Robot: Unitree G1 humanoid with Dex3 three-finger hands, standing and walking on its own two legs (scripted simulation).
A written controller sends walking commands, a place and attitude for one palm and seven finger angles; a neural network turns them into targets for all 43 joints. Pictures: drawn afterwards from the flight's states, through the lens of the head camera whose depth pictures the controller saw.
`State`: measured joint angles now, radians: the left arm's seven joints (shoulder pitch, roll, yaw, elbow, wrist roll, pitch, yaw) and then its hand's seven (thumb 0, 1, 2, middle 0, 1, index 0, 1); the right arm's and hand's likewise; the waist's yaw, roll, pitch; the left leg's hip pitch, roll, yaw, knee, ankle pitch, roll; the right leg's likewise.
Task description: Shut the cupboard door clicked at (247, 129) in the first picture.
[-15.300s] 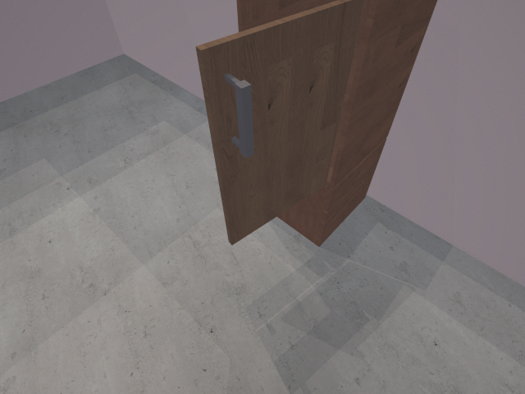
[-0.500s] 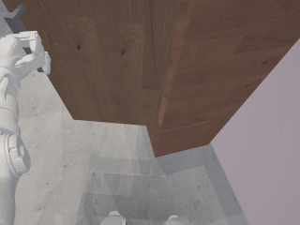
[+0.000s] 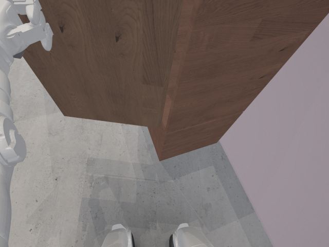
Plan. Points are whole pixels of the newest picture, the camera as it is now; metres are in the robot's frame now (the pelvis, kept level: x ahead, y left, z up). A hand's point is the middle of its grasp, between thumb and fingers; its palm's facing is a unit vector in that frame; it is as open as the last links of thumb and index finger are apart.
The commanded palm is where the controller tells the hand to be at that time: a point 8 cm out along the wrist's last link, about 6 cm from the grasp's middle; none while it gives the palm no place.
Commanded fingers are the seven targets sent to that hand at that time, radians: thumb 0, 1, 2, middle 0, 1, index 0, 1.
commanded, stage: push the door shut along its arc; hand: left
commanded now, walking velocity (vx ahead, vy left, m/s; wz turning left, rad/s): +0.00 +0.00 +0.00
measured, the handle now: (0, 17) +0.59 +0.27 +0.16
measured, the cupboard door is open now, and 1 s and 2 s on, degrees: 65 56 56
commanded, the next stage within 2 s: pull the fist back off the door in 0.52 s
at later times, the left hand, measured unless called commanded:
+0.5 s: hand (48, 21) +0.56 +0.18 +0.17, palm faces -0.30 -0.96 -0.01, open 3.0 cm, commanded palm +0.61 +0.19 +0.16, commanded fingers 0.00 0.90 0.90 -1.30 -1.50 -1.30 -1.50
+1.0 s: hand (65, 12) +0.59 +0.15 +0.17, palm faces +0.07 -1.00 -0.02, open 3.1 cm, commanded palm +0.56 +0.18 +0.16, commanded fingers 0.00 0.90 0.90 -1.30 -1.50 -1.30 -1.50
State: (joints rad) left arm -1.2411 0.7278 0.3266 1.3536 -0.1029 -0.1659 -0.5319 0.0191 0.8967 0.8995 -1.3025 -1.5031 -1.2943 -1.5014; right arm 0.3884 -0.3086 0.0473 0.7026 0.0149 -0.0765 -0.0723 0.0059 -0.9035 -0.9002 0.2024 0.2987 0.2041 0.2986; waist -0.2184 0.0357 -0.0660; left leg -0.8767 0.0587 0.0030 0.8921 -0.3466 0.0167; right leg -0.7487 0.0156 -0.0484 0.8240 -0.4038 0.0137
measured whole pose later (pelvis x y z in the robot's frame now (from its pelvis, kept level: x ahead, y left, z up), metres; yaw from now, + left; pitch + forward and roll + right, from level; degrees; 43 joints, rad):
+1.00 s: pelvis +0.00 +0.00 +0.00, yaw -1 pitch +22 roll -4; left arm -1.36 0.65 0.38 1.38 0.03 -0.15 -0.07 0.02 0.90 0.94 -1.30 -1.50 -1.29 -1.50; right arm 0.52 -0.25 0.05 0.69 -0.05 -0.04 0.03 0.00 -0.91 -0.90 0.20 0.30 0.20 0.30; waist -0.27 0.07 -0.08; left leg -0.94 0.07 0.00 0.89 -0.34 0.01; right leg -0.81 0.03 -0.05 0.82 -0.39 0.01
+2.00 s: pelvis +0.02 -0.02 +0.03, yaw +0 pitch +5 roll +0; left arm -0.47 0.34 0.32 0.61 -0.23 -0.14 -0.19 0.02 0.90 0.90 -1.30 -1.50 -1.30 -1.50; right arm 0.38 -0.27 0.01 0.66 0.06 0.01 -0.05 0.01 -0.91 -0.90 0.20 0.30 0.20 0.30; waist -0.05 0.05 -0.08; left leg -0.44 0.05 0.04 0.65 -0.30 -0.01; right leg -0.35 0.01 -0.01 0.64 -0.37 -0.01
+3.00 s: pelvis +0.03 -0.02 +0.05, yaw +2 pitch -4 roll +0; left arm 0.45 0.33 0.36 -0.33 -0.08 -0.07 0.10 0.02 0.89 0.90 -0.27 -0.36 -0.26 -0.36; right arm 0.20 -0.25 0.01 0.66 0.01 -0.08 -0.09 0.01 -0.91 -0.90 0.20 0.30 0.20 0.30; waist 0.08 0.08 0.00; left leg -0.12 0.02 0.02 0.40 -0.21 -0.01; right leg -0.03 -0.01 -0.03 0.40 -0.30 0.00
